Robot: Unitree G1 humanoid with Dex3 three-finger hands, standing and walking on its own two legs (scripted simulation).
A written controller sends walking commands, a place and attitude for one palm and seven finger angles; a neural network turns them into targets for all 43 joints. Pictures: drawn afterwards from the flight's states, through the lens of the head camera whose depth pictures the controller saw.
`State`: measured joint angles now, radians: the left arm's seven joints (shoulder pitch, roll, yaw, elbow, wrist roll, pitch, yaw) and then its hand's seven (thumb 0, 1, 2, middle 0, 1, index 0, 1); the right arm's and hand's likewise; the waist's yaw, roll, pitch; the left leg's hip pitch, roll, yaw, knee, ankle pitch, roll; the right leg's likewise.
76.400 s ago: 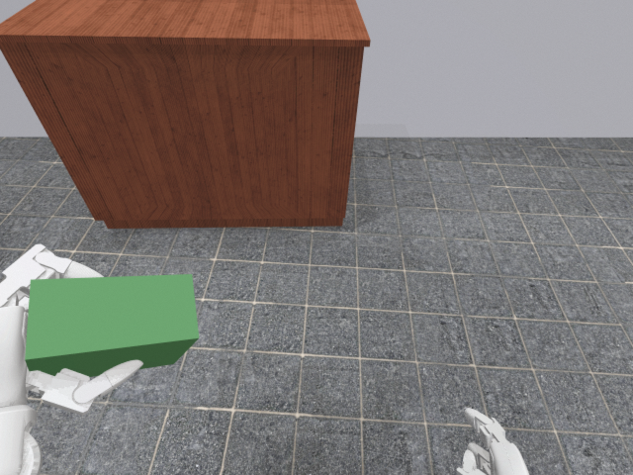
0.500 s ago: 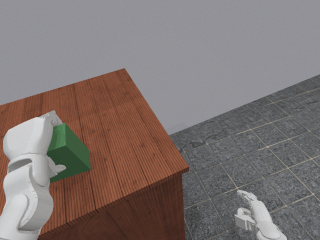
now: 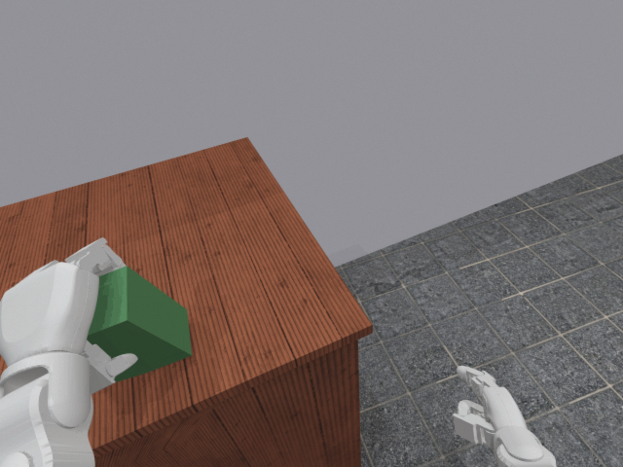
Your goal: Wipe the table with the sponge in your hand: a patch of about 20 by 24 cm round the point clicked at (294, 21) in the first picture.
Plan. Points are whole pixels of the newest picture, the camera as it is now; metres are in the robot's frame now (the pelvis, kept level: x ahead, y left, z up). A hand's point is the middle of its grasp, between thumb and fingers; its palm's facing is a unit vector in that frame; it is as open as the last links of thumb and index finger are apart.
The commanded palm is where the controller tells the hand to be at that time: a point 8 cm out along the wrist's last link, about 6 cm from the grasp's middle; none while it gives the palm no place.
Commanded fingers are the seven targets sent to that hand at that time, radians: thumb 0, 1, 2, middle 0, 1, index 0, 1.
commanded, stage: lift the sponge slowly off the table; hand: left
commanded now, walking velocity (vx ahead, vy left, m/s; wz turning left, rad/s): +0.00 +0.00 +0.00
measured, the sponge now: (128, 337) +0.21 +0.25 +0.11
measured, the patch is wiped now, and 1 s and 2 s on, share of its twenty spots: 1.00 1.00 1.00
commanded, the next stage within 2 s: none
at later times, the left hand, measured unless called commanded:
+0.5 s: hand (104, 318) +0.20 +0.24 +0.18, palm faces +0.33 -0.23 -0.92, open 10.4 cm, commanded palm +0.15 +0.24 +0.23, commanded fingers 0.00 0.10 1.30 -1.20 -1.60 -1.20 -1.60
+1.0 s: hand (107, 304) +0.20 +0.23 +0.19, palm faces +0.30 -0.20 -0.93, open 10.4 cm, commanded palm +0.15 +0.24 +0.26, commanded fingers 0.00 0.10 1.30 -1.20 -1.60 -1.20 -1.60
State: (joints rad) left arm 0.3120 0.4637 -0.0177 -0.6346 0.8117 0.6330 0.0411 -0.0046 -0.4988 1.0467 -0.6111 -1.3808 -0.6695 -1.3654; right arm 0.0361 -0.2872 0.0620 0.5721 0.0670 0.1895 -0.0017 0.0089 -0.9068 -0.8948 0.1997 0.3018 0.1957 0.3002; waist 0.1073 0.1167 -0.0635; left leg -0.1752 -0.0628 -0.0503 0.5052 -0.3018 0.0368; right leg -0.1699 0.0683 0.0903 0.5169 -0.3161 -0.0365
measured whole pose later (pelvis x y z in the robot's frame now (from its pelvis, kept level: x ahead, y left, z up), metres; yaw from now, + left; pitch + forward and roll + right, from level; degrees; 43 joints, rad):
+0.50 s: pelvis -0.01 -0.01 +0.00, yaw +0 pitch -4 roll +1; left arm 0.19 0.48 -0.07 -0.59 0.77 0.69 0.00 -0.01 -0.52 1.05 -0.65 -1.34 -0.71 -1.32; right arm 0.00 -0.27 0.09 0.59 0.06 0.17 -0.03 0.01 -0.91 -0.89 0.20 0.30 0.20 0.30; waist 0.13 0.11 -0.04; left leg -0.13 -0.06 -0.06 0.47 -0.27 0.02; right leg -0.14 0.07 0.08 0.50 -0.29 -0.05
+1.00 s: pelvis -0.02 -0.03 +0.00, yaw +0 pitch -5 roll +1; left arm 0.11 0.56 -0.04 -0.54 0.72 0.68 -0.06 -0.01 -0.54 1.05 -0.68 -1.31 -0.73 -1.30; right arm 0.01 -0.28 0.08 0.61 0.05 0.15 -0.05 0.01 -0.91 -0.89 0.20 0.30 0.20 0.30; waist 0.13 0.12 -0.03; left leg -0.12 -0.03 -0.06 0.46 -0.26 0.00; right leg -0.13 0.09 0.08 0.49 -0.28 -0.07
